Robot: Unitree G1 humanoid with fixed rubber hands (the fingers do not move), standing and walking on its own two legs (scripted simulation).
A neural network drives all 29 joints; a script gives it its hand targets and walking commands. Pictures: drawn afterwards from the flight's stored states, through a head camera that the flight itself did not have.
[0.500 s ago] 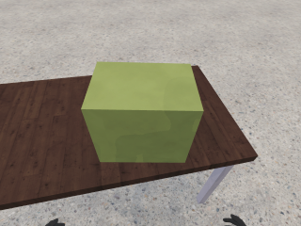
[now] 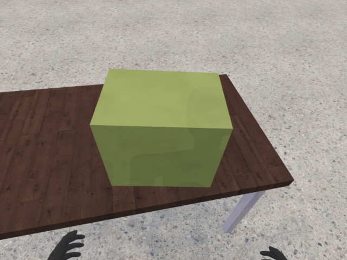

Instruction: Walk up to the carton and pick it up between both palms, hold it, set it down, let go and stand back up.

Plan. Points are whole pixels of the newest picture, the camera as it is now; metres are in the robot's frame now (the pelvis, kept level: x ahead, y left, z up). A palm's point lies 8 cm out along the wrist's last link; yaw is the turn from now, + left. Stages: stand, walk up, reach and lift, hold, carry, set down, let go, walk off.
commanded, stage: walk up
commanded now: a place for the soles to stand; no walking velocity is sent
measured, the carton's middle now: (162, 131) +0.46 +0.02 +0.01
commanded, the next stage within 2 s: reach and lift in 0.22 s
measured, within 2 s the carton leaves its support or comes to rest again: neither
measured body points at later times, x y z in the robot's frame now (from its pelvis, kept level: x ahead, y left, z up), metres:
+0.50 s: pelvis -0.02 -0.01 +0.00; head +0.00 -0.02 +0.45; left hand +0.17 +0.24 -0.07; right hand +0.16 -0.24 -0.10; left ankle -0.03 +0.14 -0.72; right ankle +0.04 -0.12 -0.72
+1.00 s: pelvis +0.00 +0.00 +0.01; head -0.01 +0.00 +0.46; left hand +0.21 +0.26 -0.04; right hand +0.21 -0.22 -0.05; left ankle -0.03 +0.14 -0.72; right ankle +0.04 -0.12 -0.72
